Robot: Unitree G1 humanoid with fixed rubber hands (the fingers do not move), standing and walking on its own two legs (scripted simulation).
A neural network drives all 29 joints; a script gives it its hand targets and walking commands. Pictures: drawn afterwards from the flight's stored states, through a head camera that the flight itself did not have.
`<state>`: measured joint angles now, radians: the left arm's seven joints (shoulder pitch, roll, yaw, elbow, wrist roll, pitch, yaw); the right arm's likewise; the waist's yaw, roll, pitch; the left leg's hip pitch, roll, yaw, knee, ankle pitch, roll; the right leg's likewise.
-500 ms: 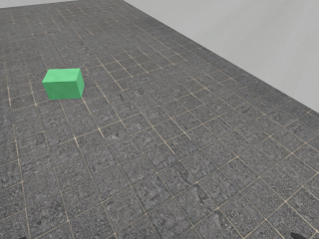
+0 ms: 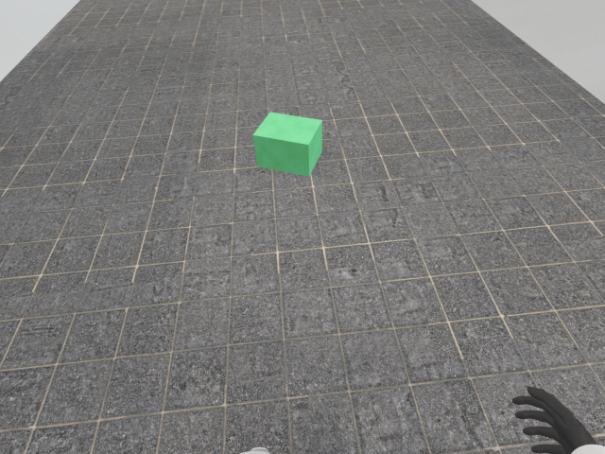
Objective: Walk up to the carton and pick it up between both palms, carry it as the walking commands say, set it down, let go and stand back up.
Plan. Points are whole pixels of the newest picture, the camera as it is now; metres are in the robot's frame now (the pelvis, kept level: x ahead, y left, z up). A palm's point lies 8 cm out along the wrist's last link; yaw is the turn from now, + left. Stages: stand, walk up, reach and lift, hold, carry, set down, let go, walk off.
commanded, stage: walk up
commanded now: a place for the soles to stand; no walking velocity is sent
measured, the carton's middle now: (289, 143) +1.68 +0.27 -0.67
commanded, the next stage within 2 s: none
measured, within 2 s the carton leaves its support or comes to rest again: neither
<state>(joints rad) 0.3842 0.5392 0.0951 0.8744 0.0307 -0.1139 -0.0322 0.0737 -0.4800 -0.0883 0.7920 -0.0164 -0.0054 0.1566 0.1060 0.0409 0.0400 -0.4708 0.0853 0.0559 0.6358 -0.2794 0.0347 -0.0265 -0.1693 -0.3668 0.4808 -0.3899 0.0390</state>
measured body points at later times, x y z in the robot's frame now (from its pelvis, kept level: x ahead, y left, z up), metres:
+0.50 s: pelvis +0.24 +0.02 -0.01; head +0.26 +0.02 +0.44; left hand +0.24 +0.38 -0.09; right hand +0.40 -0.29 -0.11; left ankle +0.29 +0.14 -0.70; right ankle +0.24 -0.13 -0.73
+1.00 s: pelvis +0.46 +0.04 -0.01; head +0.46 +0.04 +0.44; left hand +0.44 +0.40 -0.10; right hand +0.61 -0.27 -0.11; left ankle +0.46 +0.17 -0.69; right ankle +0.49 -0.08 -0.73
